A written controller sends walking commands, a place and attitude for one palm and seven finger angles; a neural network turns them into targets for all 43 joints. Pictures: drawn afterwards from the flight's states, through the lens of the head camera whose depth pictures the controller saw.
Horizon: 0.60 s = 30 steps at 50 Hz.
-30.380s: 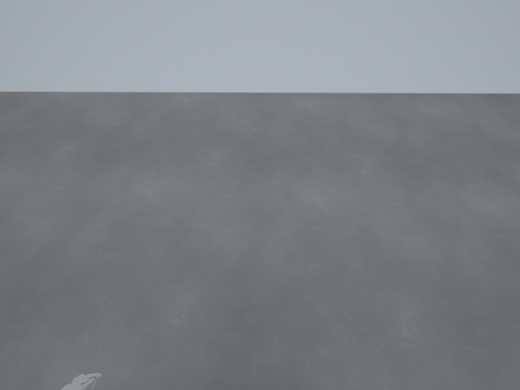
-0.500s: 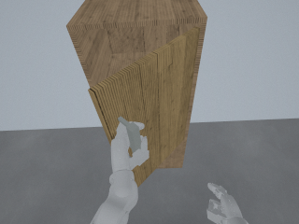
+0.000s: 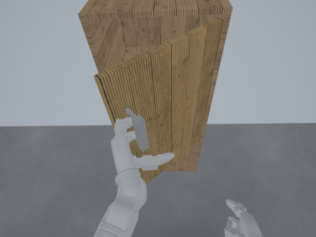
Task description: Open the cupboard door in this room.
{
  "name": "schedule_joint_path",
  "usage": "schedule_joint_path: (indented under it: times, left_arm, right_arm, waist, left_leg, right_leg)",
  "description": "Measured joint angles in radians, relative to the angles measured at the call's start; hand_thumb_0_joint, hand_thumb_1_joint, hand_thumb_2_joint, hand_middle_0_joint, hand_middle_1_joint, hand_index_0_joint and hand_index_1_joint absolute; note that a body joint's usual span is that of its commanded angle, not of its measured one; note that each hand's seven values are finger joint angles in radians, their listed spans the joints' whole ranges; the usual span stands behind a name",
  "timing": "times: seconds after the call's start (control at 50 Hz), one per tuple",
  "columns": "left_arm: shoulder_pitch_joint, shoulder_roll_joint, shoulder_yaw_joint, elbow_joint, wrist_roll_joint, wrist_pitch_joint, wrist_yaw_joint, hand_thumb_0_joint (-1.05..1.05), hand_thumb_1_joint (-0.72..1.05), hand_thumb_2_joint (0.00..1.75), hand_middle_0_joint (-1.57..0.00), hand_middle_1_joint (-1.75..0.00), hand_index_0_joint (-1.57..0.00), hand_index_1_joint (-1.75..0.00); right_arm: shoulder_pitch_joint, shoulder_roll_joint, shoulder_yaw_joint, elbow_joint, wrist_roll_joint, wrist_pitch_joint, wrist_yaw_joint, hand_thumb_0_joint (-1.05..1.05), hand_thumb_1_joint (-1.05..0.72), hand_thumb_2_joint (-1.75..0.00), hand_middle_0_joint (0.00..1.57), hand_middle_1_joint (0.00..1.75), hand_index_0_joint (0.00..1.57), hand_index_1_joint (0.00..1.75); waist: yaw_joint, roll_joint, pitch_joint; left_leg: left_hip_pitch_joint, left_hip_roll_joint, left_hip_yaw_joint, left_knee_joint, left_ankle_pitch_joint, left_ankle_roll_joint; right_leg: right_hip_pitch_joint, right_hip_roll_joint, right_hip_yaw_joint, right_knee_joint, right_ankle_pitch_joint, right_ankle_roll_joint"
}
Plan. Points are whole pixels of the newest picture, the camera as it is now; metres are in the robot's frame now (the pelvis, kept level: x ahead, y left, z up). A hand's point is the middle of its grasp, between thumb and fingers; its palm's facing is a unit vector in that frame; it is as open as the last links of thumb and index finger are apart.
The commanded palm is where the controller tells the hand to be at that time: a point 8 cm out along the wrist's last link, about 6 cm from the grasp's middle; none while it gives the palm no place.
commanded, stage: open thumb and fingers to let go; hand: left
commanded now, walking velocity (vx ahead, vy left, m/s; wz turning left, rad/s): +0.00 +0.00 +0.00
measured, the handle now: (136, 129) +0.37 +0.08 +0.08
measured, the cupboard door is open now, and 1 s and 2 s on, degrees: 41 46 44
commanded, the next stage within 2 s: slide the hand sideways off the handle in 0.30 s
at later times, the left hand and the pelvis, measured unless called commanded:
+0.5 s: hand (146, 149) +0.31 +0.05 +0.08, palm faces +0.12 -0.99 -0.06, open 15.8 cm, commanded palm +0.27 +0.06 +0.08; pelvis -0.01 +0.03 -0.01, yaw +0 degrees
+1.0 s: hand (145, 167) +0.26 +0.04 +0.08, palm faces -0.08 -1.00 +0.01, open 16.1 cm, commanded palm +0.23 +0.10 +0.08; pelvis +0.00 +0.03 +0.00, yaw -3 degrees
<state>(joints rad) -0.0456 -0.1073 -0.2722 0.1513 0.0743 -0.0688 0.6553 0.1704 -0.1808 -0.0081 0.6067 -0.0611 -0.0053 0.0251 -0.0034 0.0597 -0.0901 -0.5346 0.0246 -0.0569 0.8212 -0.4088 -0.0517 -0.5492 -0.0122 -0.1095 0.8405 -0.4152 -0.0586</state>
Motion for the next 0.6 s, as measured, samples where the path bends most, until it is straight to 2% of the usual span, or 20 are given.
schedule_joint_path:
  times: [0.14, 0.34, 0.42, 0.44, 0.5, 0.56, 0.6]
  left_arm:
    - [-0.046, -0.005, -0.026, 0.038, 0.003, 0.000, 0.012, -0.01, -0.44, 0.33, -0.26, -1.02, -0.27, -1.01]
    - [-0.110, -0.017, -0.044, 0.084, -0.008, 0.027, 0.017, -0.01, -0.49, 0.31, -0.22, -0.60, -0.22, -0.59]
    - [-0.131, -0.023, -0.040, 0.095, -0.013, 0.033, 0.022, -0.01, -0.49, 0.31, -0.28, -0.52, -0.25, -0.57]
    - [-0.126, -0.021, -0.036, 0.088, -0.001, 0.031, 0.004, -0.01, -0.49, 0.31, -0.28, -0.50, -0.25, -0.57]
    - [-0.078, 0.014, -0.029, 0.054, 0.009, -0.040, -0.185, -0.01, -0.49, 0.31, -0.26, -0.45, -0.18, -0.51]
    - [-0.034, 0.063, -0.053, 0.027, -0.023, -0.110, -0.353, -0.01, -0.49, 0.31, -0.21, -0.40, -0.13, -0.44]
    - [-0.017, 0.071, -0.070, 0.020, -0.051, -0.136, -0.401, -0.01, -0.49, 0.30, -0.18, -0.37, -0.12, -0.40]
  right_arm:
    - [-0.013, 0.008, 0.002, -0.001, 0.002, -0.011, 0.011, 0.01, -0.91, -0.90, 0.20, 0.30, 0.20, 0.30]
    - [-0.032, 0.018, 0.012, 0.004, 0.001, 0.004, 0.019, 0.01, -0.91, -0.90, 0.20, 0.30, 0.20, 0.30]
    - [-0.036, 0.017, 0.012, 0.007, -0.001, 0.010, 0.022, 0.01, -0.91, -0.90, 0.20, 0.30, 0.20, 0.30]
    - [-0.035, 0.016, 0.013, 0.003, 0.001, 0.012, 0.022, 0.01, -0.91, -0.90, 0.20, 0.30, 0.20, 0.30]
    - [0.000, 0.008, 0.012, -0.036, 0.015, 0.011, 0.014, 0.01, -0.91, -0.90, 0.20, 0.30, 0.20, 0.30]
    - [0.043, -0.011, 0.010, -0.067, 0.037, -0.008, 0.002, 0.01, -0.91, -0.90, 0.20, 0.30, 0.20, 0.30]
    - [0.059, -0.020, 0.012, -0.074, 0.050, -0.022, -0.005, 0.01, -0.91, -0.90, 0.20, 0.30, 0.20, 0.30]
  waist:
    - [0.007, -0.002, -0.001]
    - [0.011, -0.008, -0.002]
    - [0.015, -0.009, 0.001]
    - [0.014, -0.011, 0.005]
    - [0.018, -0.016, 0.012]
    - [0.020, -0.006, 0.021]
    - [0.017, -0.001, 0.030]
  left_leg:
    - [-0.023, -0.005, 0.009, 0.032, -0.011, 0.010]
    - [-0.038, -0.009, 0.022, 0.055, -0.017, 0.024]
    - [-0.047, -0.011, 0.022, 0.062, -0.016, 0.027]
    - [-0.049, -0.013, 0.022, 0.063, -0.015, 0.028]
    - [-0.059, -0.022, 0.019, 0.066, -0.011, 0.034]
    - [-0.061, -0.026, 0.017, 0.076, -0.015, 0.038]
    - [-0.055, -0.026, 0.021, 0.080, -0.018, 0.041]
  right_leg:
    - [-0.019, -0.005, 0.010, 0.018, 0.000, 0.012]
    - [-0.034, -0.009, 0.023, 0.030, 0.005, 0.024]
    - [-0.040, -0.011, 0.023, 0.034, 0.007, 0.027]
    - [-0.042, -0.013, 0.023, 0.037, 0.007, 0.028]
    - [-0.052, -0.022, 0.021, 0.044, 0.007, 0.031]
    - [-0.050, -0.026, 0.019, 0.049, 0.004, 0.035]
    - [-0.044, -0.027, 0.023, 0.050, 0.004, 0.039]
